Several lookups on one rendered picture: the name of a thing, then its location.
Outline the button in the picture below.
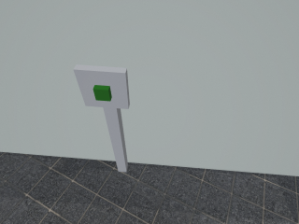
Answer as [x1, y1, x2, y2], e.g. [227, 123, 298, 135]
[93, 85, 112, 102]

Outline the panel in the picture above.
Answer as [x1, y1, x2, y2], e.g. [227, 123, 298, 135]
[73, 64, 130, 173]

